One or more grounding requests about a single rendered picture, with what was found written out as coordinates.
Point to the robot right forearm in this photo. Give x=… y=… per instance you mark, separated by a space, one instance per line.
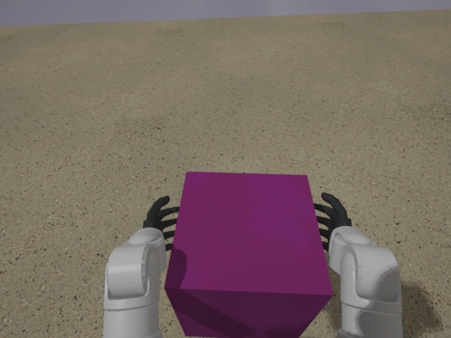
x=370 y=286

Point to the right robot hand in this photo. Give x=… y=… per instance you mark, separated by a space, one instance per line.
x=337 y=214

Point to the carton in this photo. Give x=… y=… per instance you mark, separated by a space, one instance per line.
x=247 y=260

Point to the robot left forearm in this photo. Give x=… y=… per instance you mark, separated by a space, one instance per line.
x=131 y=288

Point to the left robot hand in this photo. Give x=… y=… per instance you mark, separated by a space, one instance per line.
x=155 y=215

